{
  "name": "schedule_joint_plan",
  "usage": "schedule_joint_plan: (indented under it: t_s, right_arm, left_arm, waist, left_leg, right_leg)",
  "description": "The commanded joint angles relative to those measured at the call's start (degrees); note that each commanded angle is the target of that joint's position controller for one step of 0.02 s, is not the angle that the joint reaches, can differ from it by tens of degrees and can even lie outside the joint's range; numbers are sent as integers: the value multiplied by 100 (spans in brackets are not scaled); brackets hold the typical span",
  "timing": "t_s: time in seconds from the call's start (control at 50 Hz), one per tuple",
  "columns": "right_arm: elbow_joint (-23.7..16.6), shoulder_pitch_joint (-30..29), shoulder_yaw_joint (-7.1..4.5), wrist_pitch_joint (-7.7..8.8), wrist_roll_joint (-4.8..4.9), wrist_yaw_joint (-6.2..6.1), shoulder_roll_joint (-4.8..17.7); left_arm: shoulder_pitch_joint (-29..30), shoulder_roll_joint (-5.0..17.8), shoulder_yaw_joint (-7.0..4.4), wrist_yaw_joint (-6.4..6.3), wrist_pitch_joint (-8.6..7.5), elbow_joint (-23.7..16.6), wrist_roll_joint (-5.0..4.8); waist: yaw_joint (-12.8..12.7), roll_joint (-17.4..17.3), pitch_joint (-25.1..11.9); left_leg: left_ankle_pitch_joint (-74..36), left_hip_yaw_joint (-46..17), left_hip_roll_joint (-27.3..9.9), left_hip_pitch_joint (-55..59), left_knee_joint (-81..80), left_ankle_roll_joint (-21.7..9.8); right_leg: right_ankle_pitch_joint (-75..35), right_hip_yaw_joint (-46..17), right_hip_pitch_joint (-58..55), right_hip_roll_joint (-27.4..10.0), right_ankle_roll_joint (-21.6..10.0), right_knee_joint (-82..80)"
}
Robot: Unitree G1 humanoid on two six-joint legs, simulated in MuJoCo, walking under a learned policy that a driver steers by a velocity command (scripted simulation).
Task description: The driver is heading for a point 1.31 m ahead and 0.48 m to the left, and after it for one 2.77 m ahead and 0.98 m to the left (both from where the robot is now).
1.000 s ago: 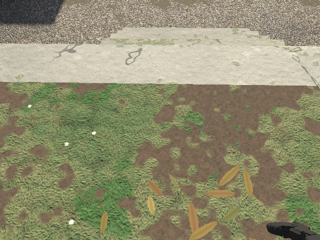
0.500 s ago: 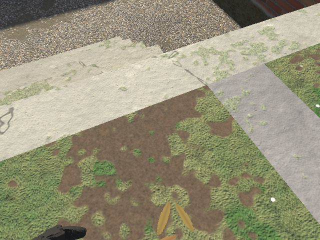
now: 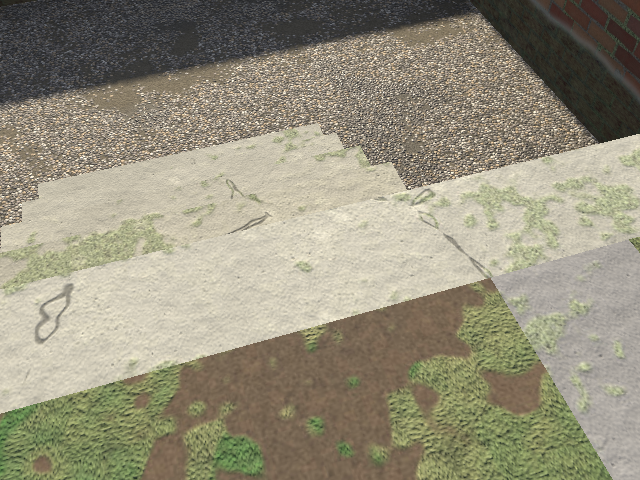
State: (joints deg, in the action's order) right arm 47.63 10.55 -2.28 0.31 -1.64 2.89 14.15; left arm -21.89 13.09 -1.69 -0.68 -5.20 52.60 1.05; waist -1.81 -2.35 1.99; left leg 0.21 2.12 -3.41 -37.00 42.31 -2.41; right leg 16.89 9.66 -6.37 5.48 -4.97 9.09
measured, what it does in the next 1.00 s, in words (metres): walks ahead, turning left: left foot, then right foot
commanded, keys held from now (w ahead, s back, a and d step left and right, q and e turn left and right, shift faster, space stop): w+q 1.00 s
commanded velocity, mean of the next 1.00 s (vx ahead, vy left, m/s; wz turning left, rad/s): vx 0.50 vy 0.00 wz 0.55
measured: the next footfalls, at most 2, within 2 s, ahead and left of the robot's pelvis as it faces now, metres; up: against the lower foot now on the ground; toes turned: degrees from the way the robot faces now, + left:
left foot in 0.12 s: +0.22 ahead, +0.08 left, +0.00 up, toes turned +8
right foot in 0.62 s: +0.56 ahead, -0.02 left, +0.00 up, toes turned +24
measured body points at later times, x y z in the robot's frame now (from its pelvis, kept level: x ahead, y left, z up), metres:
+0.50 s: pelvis +0.28 +0.04 +0.01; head +0.31 +0.05 +0.45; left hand +0.40 +0.31 -0.10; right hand +0.36 -0.24 -0.12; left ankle +0.18 +0.08 -0.74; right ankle +0.48 -0.09 -0.69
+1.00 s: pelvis +0.53 +0.09 +0.01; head +0.56 +0.10 +0.45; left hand +0.38 +0.32 -0.12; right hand +0.83 +0.00 -0.09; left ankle +0.57 +0.27 -0.68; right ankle +0.52 -0.04 -0.74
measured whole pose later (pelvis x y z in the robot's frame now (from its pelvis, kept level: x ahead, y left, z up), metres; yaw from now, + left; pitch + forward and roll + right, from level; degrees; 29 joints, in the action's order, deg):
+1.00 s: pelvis +0.53 +0.09 +0.01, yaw +35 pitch +1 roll -2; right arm 38.8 6.7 -2.7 -0.9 -2.0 3.9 16.1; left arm -22.9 15.1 -2.4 0.0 -4.4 48.1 1.1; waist -3.1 -2.7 1.8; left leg 5.1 0.3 -3.4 -37.7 48.4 -2.1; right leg 15.8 11.7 1.2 -0.2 -0.7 16.0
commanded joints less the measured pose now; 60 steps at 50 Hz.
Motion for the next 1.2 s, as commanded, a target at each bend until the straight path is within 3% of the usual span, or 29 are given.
schedule_joint_plan:
  t_s: [0.02, 0.08, 0.12, 0.14, 0.16, 0.18, 0.22, 0.24, 0.32, 0.42, 0.52, 0.56, 0.6, 0.62, 0.64, 0.66, 0.68, 0.7, 0.72, 0.76, 0.82, 0.96, 1.04, 1.08, 1.12, 1.14, 1.16, 1.18, 1.2]
  right_arm:
    - [-638, -775, 17, 119, -12, 41, 214]
    - [-480, 5, -68, 103, -31, -23, 409]
    - [-75, 1480, -270, 177, -117, -102, 795]
    - [-19, 1934, -480, 150, -126, -204, 1461]
    - [-112, 1581, -543, 109, 20, -186, 1733]
    - [-94, 1361, -525, 82, 165, -200, 1526]
    - [-127, 830, -365, 80, 135, -236, 928]
    - [-144, 659, -316, 115, 162, -259, 798]
    - [-134, 779, -339, 299, 174, -241, 990]
    - [-98, 1291, -377, 261, 176, -252, 1052]
    - [-148, 1573, -414, 227, 83, -315, 1165]
    - [-267, 1287, -437, 240, 58, -355, 1258]
    - [-356, 959, -442, 290, 75, -312, 1330]
    - [-427, 982, -363, 342, 141, -250, 1065]
    - [-645, 1310, -220, 368, 305, -247, 479]
    - [-698, 1690, -234, 319, 169, -257, 750]
    - [-499, 1489, -272, 222, 53, -284, 984]
    - [-527, 1101, -258, 197, 19, -221, 943]
    - [-559, 994, -244, 161, 19, -171, 824]
    - [-582, 973, -224, 24, -60, -78, 733]
    - [-791, 637, -192, -62, -46, -4, 627]
    - [-1292, -599, -42, -48, -25, 111, 353]
    - [-1507, -1078, -28, -38, -66, 150, 380]
    - [-1497, -948, -59, -25, -96, 87, 425]
    - [-1094, 321, -157, 54, -143, -17, 522]
    - [-799, 1245, -267, 100, -199, -106, 783]
    - [-836, 1391, -390, 117, -158, -191, 1440]
    - [-907, 1649, -454, 69, 67, -210, 1604]
    - [-795, 1326, -410, 62, 104, -264, 1418]
  left_arm:
    - [-278, 751, -118, -92, -27, -59, 22]
    - [-110, 1047, -170, -177, 49, -36, 63]
    - [184, 1188, -206, -158, 114, -178, 51]
    - [116, 789, -107, -87, 55, -458, -12]
    - [160, 670, -110, 17, -2, -758, -31]
    - [653, 792, -99, 53, -60, -831, 57]
    - [713, 783, -90, 76, -129, -871, 0]
    - [665, 751, -81, 73, -28, -882, 98]
    - [699, 579, -29, 139, 290, -1014, 192]
    - [1878, 548, 21, 179, 291, -1439, 133]
    - [2527, 652, 57, 198, 185, -1727, 65]
    - [2161, 816, 13, 177, 134, -1677, 50]
    - [985, 1070, -106, 83, 49, -1337, 57]
    - [183, 1392, -203, -5, -21, -1228, 158]
    - [-286, 1871, -311, -80, 18, -1286, 291]
    - [11, 1905, -360, -47, 120, -1263, 187]
    - [439, 1270, -244, -24, 166, -1380, 135]
    - [697, 865, -144, -1, 169, -1389, 94]
    - [808, 746, -107, 1, 157, -1364, 113]
    - [667, 736, -106, -4, 66, -1204, 66]
    - [446, 830, -167, 57, -72, -1063, -4]
    - [192, 932, -229, 58, -16, -848, -6]
    - [-119, 1118, -282, 19, 74, -704, 10]
    - [-245, 1250, -296, 7, 158, -598, 25]
    - [-204, 1332, -275, -10, 243, -559, -6]
    - [-212, 1175, -209, -3, 239, -653, -16]
    - [-424, 394, -16, 112, 217, -1027, -61]
    - [-113, 954, -161, 76, 267, -1101, -21]
    - [348, 1009, -191, 64, 263, -1205, -49]
  waist:
    - [-102, 567, 394]
    - [317, 860, -158]
    - [1081, 616, -925]
    - [1101, -353, -1461]
    - [721, -989, -1788]
    - [789, -81, -1167]
    - [317, 536, -113]
    - [132, 529, 33]
    - [2, 169, -100]
    - [473, -130, 4]
    - [725, -198, -54]
    - [461, -259, -110]
    - [-140, -76, -572]
    - [-479, 420, -1210]
    - [-441, 1448, -1889]
    - [-45, 2014, -2041]
    - [39, 950, -1169]
    - [17, 443, -578]
    - [115, 550, -337]
    - [196, 876, -163]
    - [225, 817, -170]
    - [23, 731, 133]
    - [-141, 737, 252]
    - [-59, 800, 149]
    - [552, 636, -537]
    - [933, 273, -1155]
    - [694, -1222, -1813]
    - [986, -752, -2332]
    - [844, -243, -1504]
  left_leg:
    - [262, 478, 241, 1, -575, -236]
    - [1169, 784, 775, 1036, -662, -644]
    - [1246, 266, 785, 3018, -1388, -1069]
    - [1456, -1746, -668, 4528, -1523, -1658]
    - [816, -4645, -1651, 5460, -2319, -2474]
    - [970, -3880, -1489, 5034, -2494, -2275]
    - [320, -2723, -1057, 3490, -2812, -1735]
    - [-112, -2315, -766, 3004, -2890, -1579]
    - [-968, -1652, -270, 2472, -3030, -1460]
    - [-882, -1688, -44, 2866, -2925, -1118]
    - [-1366, -2106, -259, 3541, -2431, -1021]
    - [-1463, -2307, -349, 3419, -2165, -829]
    - [-2036, -2197, -49, 3035, -1022, -584]
    - [-1284, -1829, 353, 2490, 335, -427]
    - [1772, -1087, 1081, 1012, 2014, -237]
    - [3174, -898, 1067, 151, 2810, -259]
    - [2665, -920, 617, -69, 3136, -271]
    - [2224, -820, 447, 8, 2938, -223]
    - [2028, -755, 282, 147, 2685, -172]
    - [1864, -651, 143, 329, 2529, -68]
    - [1507, -593, 72, 44, 2425, 17]
    - [251, -157, -28, -65, 608, 59]
    - [755, 265, 117, 348, -264, -210]
    - [1370, 437, 421, 843, -553, -416]
    - [1291, 494, 876, 2416, -1196, -665]
    - [1320, -147, 473, 3919, -1410, -836]
    - [1374, -2957, -1433, 5586, -1777, -1414]
    - [426, -4366, -1948, 5666, -2371, -1844]
    - [-297, -3219, -1717, 5221, -2249, -1746]
  right_leg:
    - [-4764, -80, -70, -1768, -101, 314]
    - [-7148, 136, -319, -1885, -9, 1762]
    - [-5832, 240, 690, -1768, -1, 4134]
    - [-2458, 332, 2425, -1152, 182, 6229]
    - [1371, -682, 4381, -16, 348, 7690]
    - [798, -1413, 4946, -553, 281, 7601]
    - [166, -1268, 4590, -969, 342, 6564]
    - [145, -1259, 4280, -1067, 451, 6219]
    - [-187, -1011, 3946, -1114, 763, 5300]
    - [-1312, -928, 4313, -1009, 887, 3708]
    - [-1413, -1012, 4181, -731, 748, 2712]
    - [-1111, -1124, 3436, -631, 602, 2264]
    - [-872, -1039, 1783, -422, 384, 1774]
    - [-277, -1750, 530, -1176, 140, 1545]
    - [637, -3890, -849, -2758, -266, 1147]
    - [999, -5614, -759, -3184, -718, 667]
    - [1447, -4854, -7, -2963, -663, 688]
    - [1038, -3891, 712, -2608, -556, 586]
    - [401, -3169, 1103, -2330, -402, 435]
    - [-669, -2293, 1474, -2047, -320, 300]
    - [-1550, -1683, 1399, -2101, -431, 137]
    - [-2033, -421, 1199, -1938, -327, 60]
    - [-2557, -118, 811, -2097, -198, 330]
    - [-4013, 37, 564, -2147, -151, 898]
    - [-5135, 335, 707, -2013, -38, 2626]
    - [-3907, 399, 1670, -1854, 102, 3996]
    - [747, 362, 3827, -1066, 436, 6003]
    - [1373, -635, 4406, -582, 511, 7079]
    - [872, -977, 4851, -893, 457, 7208]
Velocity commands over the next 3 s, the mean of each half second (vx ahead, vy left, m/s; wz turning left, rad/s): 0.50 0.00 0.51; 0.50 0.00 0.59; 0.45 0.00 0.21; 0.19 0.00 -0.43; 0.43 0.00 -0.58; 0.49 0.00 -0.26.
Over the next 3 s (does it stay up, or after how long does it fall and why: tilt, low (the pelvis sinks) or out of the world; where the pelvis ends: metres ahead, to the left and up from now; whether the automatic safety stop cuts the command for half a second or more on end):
stays up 1.10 0.35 -0.04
